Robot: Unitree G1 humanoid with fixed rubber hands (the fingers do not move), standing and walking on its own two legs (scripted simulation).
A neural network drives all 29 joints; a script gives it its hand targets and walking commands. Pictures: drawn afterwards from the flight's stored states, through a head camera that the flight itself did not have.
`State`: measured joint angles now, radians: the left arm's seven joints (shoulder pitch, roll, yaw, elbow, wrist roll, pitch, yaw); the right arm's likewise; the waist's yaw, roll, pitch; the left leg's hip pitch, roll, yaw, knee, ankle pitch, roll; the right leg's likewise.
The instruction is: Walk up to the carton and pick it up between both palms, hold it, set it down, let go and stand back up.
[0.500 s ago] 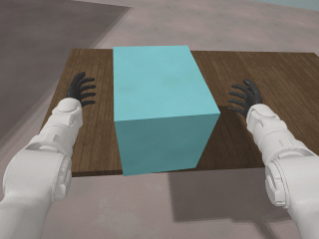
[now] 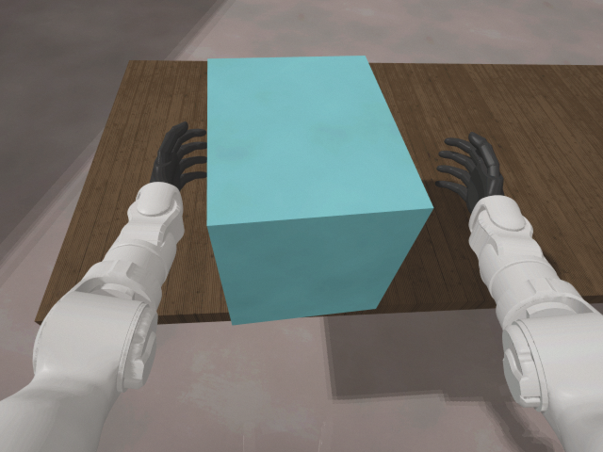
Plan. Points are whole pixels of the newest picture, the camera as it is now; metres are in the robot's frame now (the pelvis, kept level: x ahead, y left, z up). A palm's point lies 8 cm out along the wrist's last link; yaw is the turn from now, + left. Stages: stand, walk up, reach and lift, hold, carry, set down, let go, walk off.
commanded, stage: reach and lift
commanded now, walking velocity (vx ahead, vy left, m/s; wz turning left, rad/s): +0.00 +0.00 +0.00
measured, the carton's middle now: (297, 192) +0.53 +0.04 +0.01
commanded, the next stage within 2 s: none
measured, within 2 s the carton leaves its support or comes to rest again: leaves its support in 1.96 s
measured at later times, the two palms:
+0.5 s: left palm (161, 186) +0.44 +0.21 +0.10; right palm (430, 199) +0.46 -0.14 +0.10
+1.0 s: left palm (173, 196) +0.44 +0.20 +0.08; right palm (436, 206) +0.45 -0.15 +0.09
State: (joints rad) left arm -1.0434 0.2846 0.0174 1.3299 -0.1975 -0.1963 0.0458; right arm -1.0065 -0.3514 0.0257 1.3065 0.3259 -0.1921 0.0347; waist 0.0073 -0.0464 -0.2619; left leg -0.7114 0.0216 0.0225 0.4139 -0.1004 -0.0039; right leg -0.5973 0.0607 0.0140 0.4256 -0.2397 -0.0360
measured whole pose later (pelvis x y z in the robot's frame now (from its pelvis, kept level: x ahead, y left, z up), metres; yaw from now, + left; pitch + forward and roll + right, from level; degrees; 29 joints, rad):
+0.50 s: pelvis -0.01 +0.02 +0.00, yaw +0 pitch +24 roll -1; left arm -1.04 0.19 0.03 1.26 -0.17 -0.18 0.14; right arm -1.01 -0.26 -0.08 1.28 0.22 -0.13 0.01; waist 0.04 -0.05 -0.28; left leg -0.74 0.00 0.03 0.41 -0.10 0.00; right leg -0.62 0.04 0.01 0.43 -0.22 -0.02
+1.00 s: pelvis -0.02 +0.02 +0.00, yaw +0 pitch +24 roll -1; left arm -1.04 0.14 0.24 1.26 0.07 -0.18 0.12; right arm -1.01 -0.22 -0.36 1.27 -0.09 -0.16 0.06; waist 0.04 -0.05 -0.25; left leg -0.74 0.02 0.02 0.41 -0.09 0.00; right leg -0.62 0.05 0.01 0.43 -0.21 -0.02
